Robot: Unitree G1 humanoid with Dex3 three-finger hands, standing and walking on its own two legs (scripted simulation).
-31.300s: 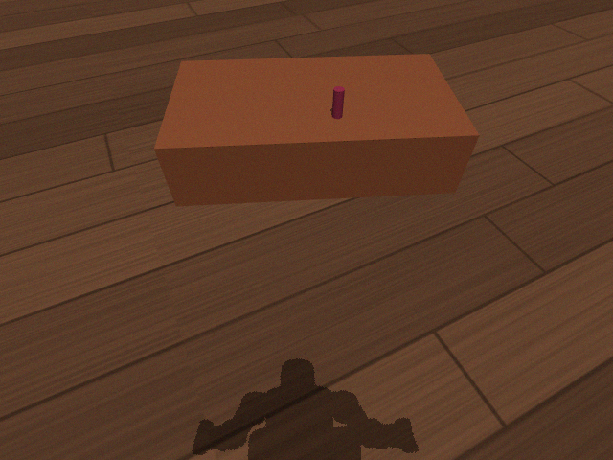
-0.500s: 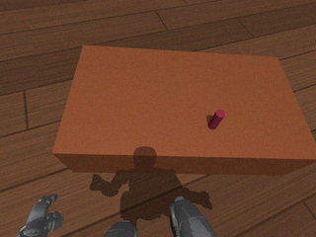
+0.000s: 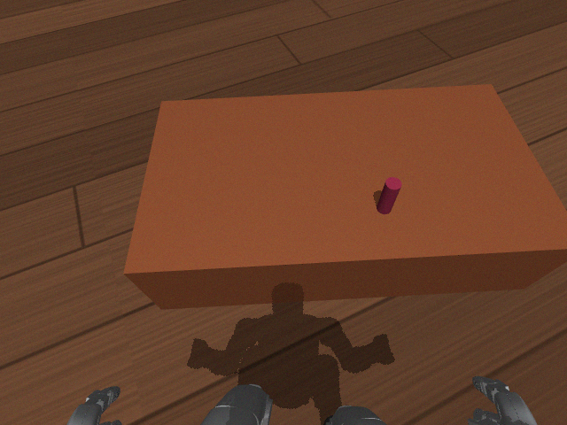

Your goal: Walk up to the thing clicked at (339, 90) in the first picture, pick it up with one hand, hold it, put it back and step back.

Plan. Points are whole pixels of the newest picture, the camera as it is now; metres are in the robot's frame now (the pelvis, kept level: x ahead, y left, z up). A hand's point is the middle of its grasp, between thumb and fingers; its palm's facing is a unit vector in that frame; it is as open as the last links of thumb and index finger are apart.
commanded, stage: step back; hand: right
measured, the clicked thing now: (388, 196) +0.71 -0.27 -0.37
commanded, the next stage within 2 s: none
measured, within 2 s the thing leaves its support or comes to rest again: neither
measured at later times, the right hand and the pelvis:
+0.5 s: hand out of the picture -0.01 -0.27 -0.13, palm faces -0.04 +0.89 -0.46, open 7.4 cm; pelvis -0.14 +0.00 -0.01, yaw -2 degrees
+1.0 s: hand out of the picture -0.21 -0.29 -0.16, palm faces -0.12 +0.91 -0.40, open 7.4 cm; pelvis -0.29 -0.04 -0.01, yaw +4 degrees
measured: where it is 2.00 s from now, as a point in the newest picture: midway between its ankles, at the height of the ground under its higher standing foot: outside the picture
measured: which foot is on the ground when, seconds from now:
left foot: up 0.00-0.12, down 0.14-0.60, up 0.62-0.88, down 0.90-1.00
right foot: down 0.00-0.16, up 0.18-0.54, down 0.56-0.92, up 0.94-1.00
